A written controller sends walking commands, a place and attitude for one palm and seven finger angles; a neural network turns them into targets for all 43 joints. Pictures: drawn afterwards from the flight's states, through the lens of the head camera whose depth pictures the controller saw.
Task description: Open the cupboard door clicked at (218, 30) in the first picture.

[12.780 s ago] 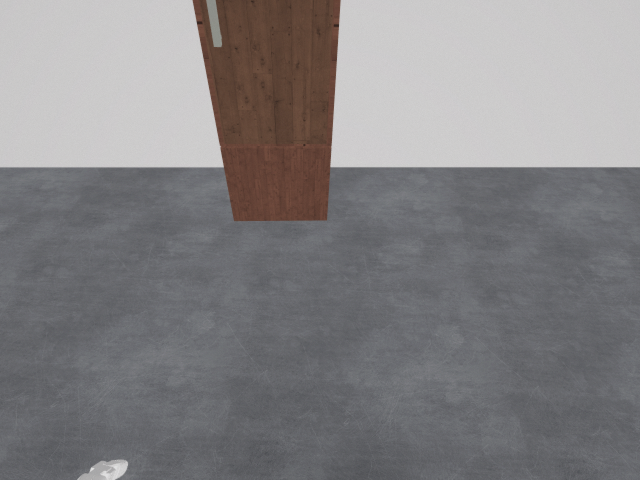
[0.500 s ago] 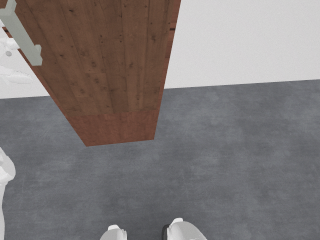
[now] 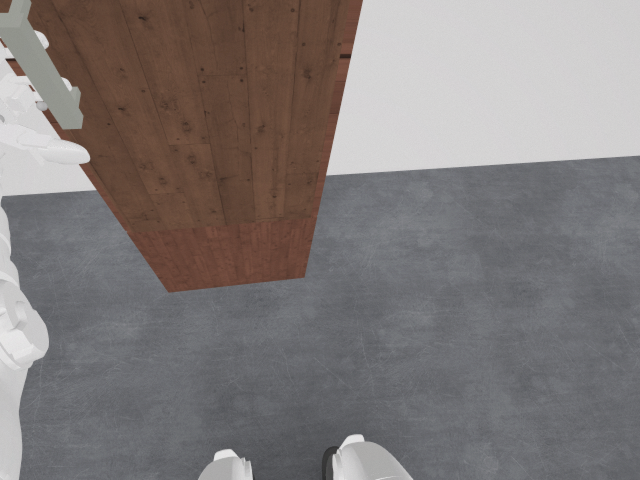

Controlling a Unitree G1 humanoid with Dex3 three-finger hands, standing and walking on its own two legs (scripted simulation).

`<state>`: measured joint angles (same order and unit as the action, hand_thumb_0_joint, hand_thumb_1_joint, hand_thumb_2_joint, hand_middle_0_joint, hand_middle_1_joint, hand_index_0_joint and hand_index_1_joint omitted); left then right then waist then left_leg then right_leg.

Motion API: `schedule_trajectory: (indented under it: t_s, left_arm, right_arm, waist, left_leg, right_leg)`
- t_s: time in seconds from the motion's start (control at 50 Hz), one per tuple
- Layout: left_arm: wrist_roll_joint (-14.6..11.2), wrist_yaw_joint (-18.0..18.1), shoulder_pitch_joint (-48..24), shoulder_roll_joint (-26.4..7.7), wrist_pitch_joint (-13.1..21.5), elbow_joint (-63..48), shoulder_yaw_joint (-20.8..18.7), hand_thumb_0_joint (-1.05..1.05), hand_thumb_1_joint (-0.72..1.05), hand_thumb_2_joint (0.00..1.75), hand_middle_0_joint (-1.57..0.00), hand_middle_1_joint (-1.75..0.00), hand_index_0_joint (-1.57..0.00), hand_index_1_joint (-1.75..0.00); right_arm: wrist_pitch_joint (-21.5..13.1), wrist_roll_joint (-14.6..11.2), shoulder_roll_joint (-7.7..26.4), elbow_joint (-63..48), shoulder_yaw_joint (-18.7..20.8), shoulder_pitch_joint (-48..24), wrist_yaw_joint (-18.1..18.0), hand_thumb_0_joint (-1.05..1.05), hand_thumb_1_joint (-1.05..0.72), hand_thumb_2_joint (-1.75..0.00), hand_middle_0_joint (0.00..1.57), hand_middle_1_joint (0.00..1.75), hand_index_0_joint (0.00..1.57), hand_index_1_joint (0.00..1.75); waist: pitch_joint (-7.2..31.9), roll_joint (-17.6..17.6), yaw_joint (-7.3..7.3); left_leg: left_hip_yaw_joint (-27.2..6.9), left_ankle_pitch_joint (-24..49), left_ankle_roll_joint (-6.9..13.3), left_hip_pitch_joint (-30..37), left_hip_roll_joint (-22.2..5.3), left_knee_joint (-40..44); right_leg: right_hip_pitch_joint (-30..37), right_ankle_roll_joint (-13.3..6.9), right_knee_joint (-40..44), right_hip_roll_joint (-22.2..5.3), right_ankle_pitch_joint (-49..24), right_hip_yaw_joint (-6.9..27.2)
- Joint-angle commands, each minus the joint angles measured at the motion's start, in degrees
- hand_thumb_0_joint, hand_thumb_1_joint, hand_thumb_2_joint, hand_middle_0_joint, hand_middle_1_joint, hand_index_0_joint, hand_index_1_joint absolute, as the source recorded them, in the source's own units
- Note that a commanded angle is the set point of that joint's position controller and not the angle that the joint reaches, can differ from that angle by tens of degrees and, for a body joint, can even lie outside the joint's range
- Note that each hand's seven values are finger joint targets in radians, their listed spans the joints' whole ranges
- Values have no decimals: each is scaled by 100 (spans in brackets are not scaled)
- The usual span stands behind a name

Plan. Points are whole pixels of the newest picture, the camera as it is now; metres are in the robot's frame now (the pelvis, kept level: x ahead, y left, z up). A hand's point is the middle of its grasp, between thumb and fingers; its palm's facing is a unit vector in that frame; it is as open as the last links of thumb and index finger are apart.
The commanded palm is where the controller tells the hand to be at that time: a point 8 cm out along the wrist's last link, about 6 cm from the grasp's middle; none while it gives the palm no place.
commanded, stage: slide the fingers in behind the handle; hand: left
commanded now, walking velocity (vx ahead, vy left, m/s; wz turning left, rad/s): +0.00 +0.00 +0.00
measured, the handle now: (48, 66) +0.57 +0.25 +0.12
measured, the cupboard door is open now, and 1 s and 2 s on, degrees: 0 1 22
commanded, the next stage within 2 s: close the thumb around the handle in 0.52 s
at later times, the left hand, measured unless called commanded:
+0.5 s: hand (50, 110) +0.51 +0.24 +0.12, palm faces +0.05 -1.00 +0.00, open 14.0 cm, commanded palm +0.49 +0.28 +0.12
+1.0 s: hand (60, 107) +0.51 +0.23 +0.12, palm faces +0.03 -1.00 -0.01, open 9.9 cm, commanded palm +0.49 +0.27 +0.12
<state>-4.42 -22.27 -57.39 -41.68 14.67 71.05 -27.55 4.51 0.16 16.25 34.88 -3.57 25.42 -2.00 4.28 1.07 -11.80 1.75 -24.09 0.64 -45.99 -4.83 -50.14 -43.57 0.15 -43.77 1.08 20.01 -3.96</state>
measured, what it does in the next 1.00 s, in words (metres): stands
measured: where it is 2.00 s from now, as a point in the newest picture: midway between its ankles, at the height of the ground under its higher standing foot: outside the picture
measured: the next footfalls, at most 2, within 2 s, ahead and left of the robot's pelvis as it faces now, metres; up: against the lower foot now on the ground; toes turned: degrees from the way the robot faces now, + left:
none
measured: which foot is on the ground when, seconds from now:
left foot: down 0.00-1.00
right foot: down 0.00-1.00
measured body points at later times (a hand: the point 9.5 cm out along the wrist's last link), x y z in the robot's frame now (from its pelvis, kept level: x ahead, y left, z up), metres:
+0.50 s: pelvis +0.00 +0.00 +0.00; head +0.11 +0.03 +0.43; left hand +0.50 +0.29 +0.12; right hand -0.01 -0.26 -0.10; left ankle -0.01 +0.11 -0.70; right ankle +0.00 -0.13 -0.70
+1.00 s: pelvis +0.00 +0.00 +0.00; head +0.11 +0.02 +0.43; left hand +0.50 +0.28 +0.13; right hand -0.02 -0.27 -0.11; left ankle -0.01 +0.11 -0.70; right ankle +0.00 -0.13 -0.70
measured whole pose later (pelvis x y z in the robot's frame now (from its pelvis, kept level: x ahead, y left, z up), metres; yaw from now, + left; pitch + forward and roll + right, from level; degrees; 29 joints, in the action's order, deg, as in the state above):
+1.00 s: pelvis +0.00 +0.00 +0.00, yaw +0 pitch +19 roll -3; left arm -4.6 -19.4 -56.5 -37.5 16.0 70.3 -25.9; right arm 3.2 0.5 16.1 35.8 -3.1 25.0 -1.6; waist 4.6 1.6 -11.0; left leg 1.7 -23.9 0.5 -44.8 -4.5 -50.1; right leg -42.7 0.0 -44.5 0.8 20.3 -3.9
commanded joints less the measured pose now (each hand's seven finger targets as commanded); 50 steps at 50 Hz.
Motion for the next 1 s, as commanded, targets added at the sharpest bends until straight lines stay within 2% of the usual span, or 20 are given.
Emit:
schedule_trajectory:
  t_s: [0.0,0.02,0.08,0.12,0.16,0.2,0.24,0.32,0.34,0.38,0.42,0.52,0.56,0.6,0.7,0.76,0.84,0.86,0.92,0.98]
  left_arm:
    - [-213,76,-2495,-1279,486,-1481,-13,0,-50,30,-30,-120,-30,-120]
    - [-213,96,-2396,-1300,475,-1471,-56,0,-50,30,-30,-120,-30,-120]
    - [-239,161,-2156,-1156,337,-1177,-19,0,-50,30,-30,-120,-30,-120]
    - [-198,247,-2253,-1159,360,-1353,-48,0,-50,30,-30,-120,-30,-120]
    - [-137,343,-2250,-1293,399,-1419,-132,0,-50,30,-30,-120,-30,-120]
    - [-128,424,-2325,-1219,510,-1573,-109,0,-50,30,-30,-120,-30,-120]
    - [-119,449,-2224,-1178,602,-1607,-123,0,-50,30,-30,-120,-30,-120]
    - [-143,406,-2340,-1025,626,-1464,-6,0,-50,30,-30,-120,-30,-120]
    - [-159,377,-2344,-917,574,-1270,84,0,-50,30,-30,-120,-30,-120]
    - [-132,337,-2384,-1072,471,-1073,49,0,-50,30,-30,-120,-30,-120]
    - [-93,333,-2626,-1308,473,-1153,-42,0,-50,30,-30,-120,-30,-120]
    - [-112,262,-2480,-1454,589,-1257,-143,0,-50,30,-30,-120,-30,-120]
    - [-172,191,-2584,-1070,614,-1373,139,0,-50,30,-30,-120,-30,-120]
    - [-213,156,-2523,-1021,635,-1397,127,0,-50,30,-30,-120,-30,-120]
    - [-261,194,-2604,-1073,545,-1346,95,0,-22,42,-32,-123,-32,-123]
    - [-163,264,-2577,-1014,496,-1250,190,0,-5,49,-33,-125,-33,-125]
    - [-157,307,-2558,-1204,533,-1318,5,0,17,59,-35,-127,-35,-127]
    - [-161,295,-2531,-1133,531,-1294,78,0,23,61,-35,-128,-35,-128]
    - [-166,301,-2550,-1109,564,-1375,75,0,40,68,-36,-130,-36,-130]
    - [-167,334,-2413,-1146,536,-1371,-5,0,56,76,-38,-131,-38,-131]
  right_arm:
    - [-99,29,1083,-183,480,1067,-20,0,-90,-90,20,30,20,30]
    - [-89,32,1083,-173,480,1060,0,0,-90,-90,20,30,20,30]
    - [-73,17,1074,-194,477,1023,24,0,-90,-90,20,30,20,30]
    - [-80,28,1058,-212,487,1006,31,0,-90,-90,20,30,20,30]
    - [-82,37,1055,-241,475,1009,39,0,-90,-90,20,30,20,30]
    - [-93,43,1037,-249,480,1001,44,0,-90,-90,20,30,20,30]
    - [-104,37,1016,-278,489,949,63,0,-90,-90,20,30,20,30]
    - [-114,18,1027,-196,502,932,49,0,-90,-90,20,30,20,30]
    - [-120,14,1023,-172,484,924,43,0,-90,-90,20,30,20,30]
    - [-126,-7,1068,-172,474,915,11,0,-90,-90,20,30,20,30]
    - [-145,-2,1076,-175,452,904,-22,0,-90,-90,20,30,20,30]
    - [-176,11,1065,-221,445,916,-36,0,-90,-90,20,30,20,30]
    - [-187,8,1041,-191,458,897,-23,0,-90,-90,20,30,20,30]
    - [-182,17,1054,-182,471,922,-25,0,-90,-90,20,30,20,30]
    - [-189,9,1079,-119,464,891,-48,0,-90,-90,20,30,20,30]
    - [-200,-3,1056,-115,464,873,-48,0,-90,-90,20,30,20,30]
    - [-221,20,1062,-128,468,935,-44,0,-90,-90,20,30,20,30]
    - [-223,13,1050,-126,461,917,-42,0,-90,-90,20,30,20,30]
    - [-223,20,1041,-143,460,919,-19,0,-90,-90,20,30,20,30]
    - [-210,27,1046,-184,468,925,0,0,-90,-90,20,30,20,30]
  waist:
    - [2821,1292,61]
    - [2896,1307,109]
    - [2488,844,99]
    - [2559,1066,151]
    - [2531,892,176]
    - [2531,897,149]
    - [2659,1050,224]
    - [2618,934,111]
    - [2408,773,71]
    - [2218,604,36]
    - [2360,869,50]
    - [2677,851,122]
    - [2667,979,45]
    - [2702,1058,71]
    - [2459,893,27]
    - [2348,1009,16]
    - [2664,1001,85]
    - [2610,903,60]
    - [2679,1087,102]
    - [2678,902,140]
  left_leg:
    - [-442,3099,72,2643,200,389]
    - [-458,3208,48,2691,184,386]
    - [-414,2892,84,2289,200,451]
    - [-403,3020,69,2403,204,459]
    - [-427,3042,64,2330,200,465]
    - [-424,3105,71,2384,203,461]
    - [-413,3140,31,2474,208,442]
    - [-409,2954,47,2462,208,428]
    - [-404,2775,62,2304,219,460]
    - [-379,2358,98,1997,251,505]
    - [-364,2283,104,2001,277,501]
    - [-344,2495,107,2039,283,420]
    - [-372,2551,84,2254,264,419]
    - [-410,2731,78,2403,253,400]
    - [-389,2400,114,2179,262,446]
    - [-386,2277,102,2133,268,474]
    - [-392,2499,96,2243,268,442]
    - [-381,2477,99,2199,264,447]
    - [-389,2620,80,2290,261,437]
    - [-365,2581,95,2184,265,460]
  right_leg:
    - [711,-106,228,257,-2067,87]
    - [721,-101,217,259,-2097,76]
    - [821,-78,252,257,-2048,58]
    - [804,-91,231,242,-2086,60]
    - [875,-90,200,243,-2109,59]
    - [874,-96,186,248,-2144,64]
    - [895,-98,171,244,-2128,83]
    - [835,-85,196,245,-2065,97]
    - [848,-85,224,239,-2014,83]
    - [885,-77,265,221,-1847,108]
    - [949,-76,258,193,-1847,158]
    - [1138,-78,206,202,-2087,193]
    - [946,-81,224,214,-2018,150]
    - [883,-113,204,234,-2028,130]
    - [877,-96,275,225,-1881,137]
    - [757,-85,301,206,-1742,138]
    - [919,-89,245,213,-1926,151]
    - [938,-81,255,212,-1944,147]
    - [924,-89,214,215,-2015,141]
    - [1050,-81,222,220,-2046,141]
